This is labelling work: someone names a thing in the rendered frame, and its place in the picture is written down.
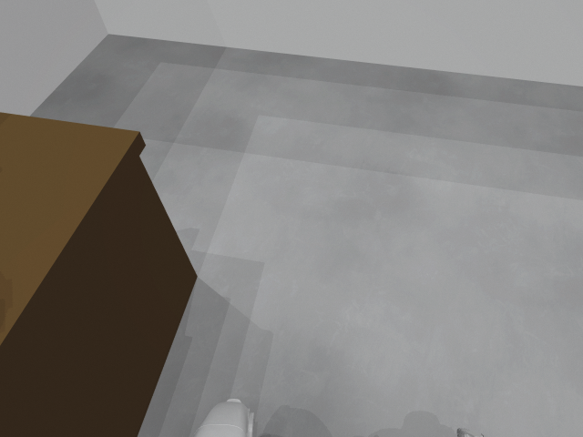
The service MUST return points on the table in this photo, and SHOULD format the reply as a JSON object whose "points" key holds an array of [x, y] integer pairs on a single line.
{"points": [[94, 280]]}

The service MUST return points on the left robot thigh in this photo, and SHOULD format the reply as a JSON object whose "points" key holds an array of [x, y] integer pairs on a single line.
{"points": [[227, 419]]}

